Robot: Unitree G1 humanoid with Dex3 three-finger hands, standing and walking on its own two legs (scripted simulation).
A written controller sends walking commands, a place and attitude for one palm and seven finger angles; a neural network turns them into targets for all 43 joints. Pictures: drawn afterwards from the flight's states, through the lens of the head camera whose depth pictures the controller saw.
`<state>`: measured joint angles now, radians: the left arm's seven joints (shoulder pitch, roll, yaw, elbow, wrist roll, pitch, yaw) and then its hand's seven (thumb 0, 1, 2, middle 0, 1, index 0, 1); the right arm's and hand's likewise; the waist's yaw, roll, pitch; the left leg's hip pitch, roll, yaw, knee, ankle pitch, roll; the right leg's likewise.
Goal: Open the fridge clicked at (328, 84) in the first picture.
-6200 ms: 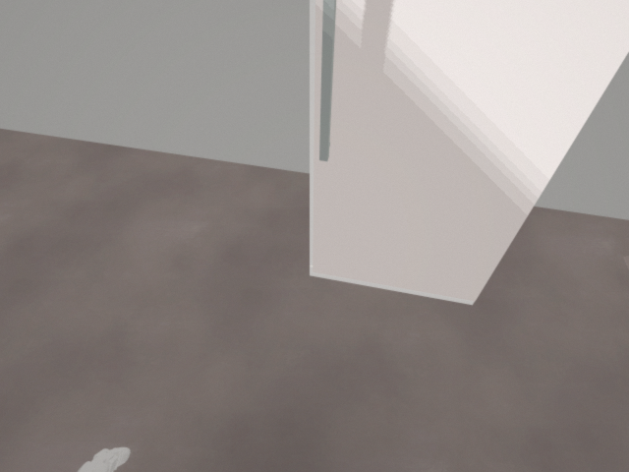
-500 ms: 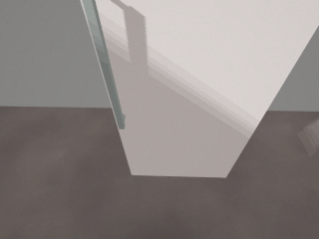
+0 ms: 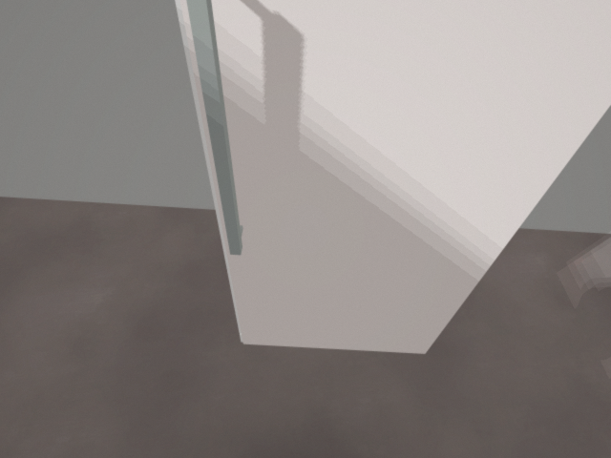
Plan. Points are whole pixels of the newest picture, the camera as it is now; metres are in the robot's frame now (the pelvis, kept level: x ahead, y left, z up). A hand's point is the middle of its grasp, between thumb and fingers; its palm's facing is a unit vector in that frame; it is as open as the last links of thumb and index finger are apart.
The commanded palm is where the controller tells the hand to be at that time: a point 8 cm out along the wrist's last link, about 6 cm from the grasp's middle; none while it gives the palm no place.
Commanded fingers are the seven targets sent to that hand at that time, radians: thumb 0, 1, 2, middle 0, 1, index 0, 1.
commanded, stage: shuffle to correct the standing spot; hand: left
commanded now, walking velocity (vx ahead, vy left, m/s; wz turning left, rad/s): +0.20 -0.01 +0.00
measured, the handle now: (224, 146) +0.51 +0.17 +0.13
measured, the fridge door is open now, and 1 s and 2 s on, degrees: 0 0 0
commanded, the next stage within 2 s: come to a stop and stand still in 0.02 s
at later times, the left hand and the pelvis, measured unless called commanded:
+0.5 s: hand (202, 453) +0.16 +0.16 -0.16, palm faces +0.07 -0.97 -0.24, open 7.2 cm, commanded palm none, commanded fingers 0.00 0.90 0.90 -0.20 -0.30 -0.20 -0.30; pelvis +0.08 -0.03 +0.00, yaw +2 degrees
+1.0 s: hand out of the picture +0.05 +0.24 -0.15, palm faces +0.02 -0.95 -0.30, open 7.4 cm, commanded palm none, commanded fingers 0.00 0.90 0.90 -0.20 -0.30 -0.20 -0.30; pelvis +0.05 +0.04 +0.00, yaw -1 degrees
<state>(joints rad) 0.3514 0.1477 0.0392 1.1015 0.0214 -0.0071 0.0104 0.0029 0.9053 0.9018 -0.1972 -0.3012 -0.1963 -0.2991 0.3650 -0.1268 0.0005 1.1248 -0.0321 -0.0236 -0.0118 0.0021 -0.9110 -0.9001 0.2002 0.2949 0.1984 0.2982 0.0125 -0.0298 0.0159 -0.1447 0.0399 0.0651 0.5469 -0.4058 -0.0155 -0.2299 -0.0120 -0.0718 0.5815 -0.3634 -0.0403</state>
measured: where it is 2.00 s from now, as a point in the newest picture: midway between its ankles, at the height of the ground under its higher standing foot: outside the picture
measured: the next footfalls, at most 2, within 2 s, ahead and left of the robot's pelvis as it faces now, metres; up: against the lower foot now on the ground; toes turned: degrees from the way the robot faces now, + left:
right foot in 0.28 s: +0.11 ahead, -0.08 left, +0.00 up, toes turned -2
left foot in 0.66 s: +0.12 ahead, +0.11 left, +0.00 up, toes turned +5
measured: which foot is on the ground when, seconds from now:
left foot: down 0.00-0.28, up 0.30-0.64, down 0.66-1.00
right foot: down 0.00-0.00, up 0.02-0.26, down 0.28-1.00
